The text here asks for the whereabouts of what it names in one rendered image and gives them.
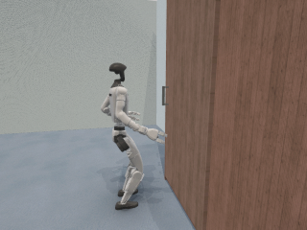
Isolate handle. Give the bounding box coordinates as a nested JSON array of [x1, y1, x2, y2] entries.
[[162, 86, 169, 105]]

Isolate right robot upper arm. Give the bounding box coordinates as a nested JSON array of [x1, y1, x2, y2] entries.
[[115, 87, 128, 122]]

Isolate wardrobe door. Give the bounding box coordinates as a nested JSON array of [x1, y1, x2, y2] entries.
[[206, 0, 307, 230], [165, 0, 221, 230]]

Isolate left robot hand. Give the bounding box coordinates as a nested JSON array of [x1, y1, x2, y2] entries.
[[128, 111, 140, 121]]

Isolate right robot forearm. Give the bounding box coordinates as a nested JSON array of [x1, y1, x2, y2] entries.
[[118, 111, 148, 135]]

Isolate left robot foot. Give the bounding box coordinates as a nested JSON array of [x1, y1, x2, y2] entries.
[[118, 189, 138, 197]]

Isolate right robot hand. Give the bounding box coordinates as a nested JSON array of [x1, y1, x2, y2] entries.
[[146, 128, 168, 145]]

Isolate robot left shin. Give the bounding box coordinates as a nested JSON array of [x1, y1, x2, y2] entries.
[[123, 163, 134, 191]]

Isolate left robot upper arm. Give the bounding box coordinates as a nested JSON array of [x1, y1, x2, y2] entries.
[[101, 94, 110, 114]]

